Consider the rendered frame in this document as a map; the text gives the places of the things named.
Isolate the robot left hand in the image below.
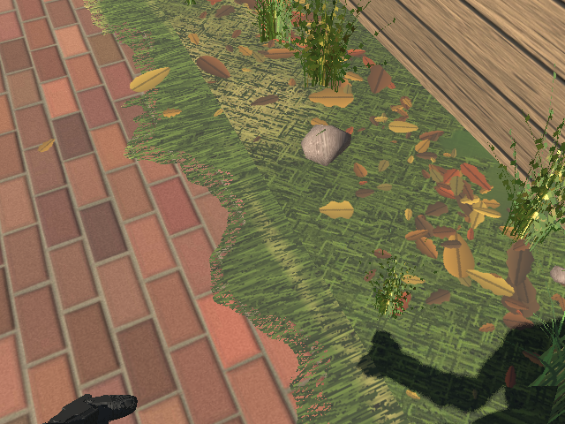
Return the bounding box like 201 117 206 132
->
42 394 138 424

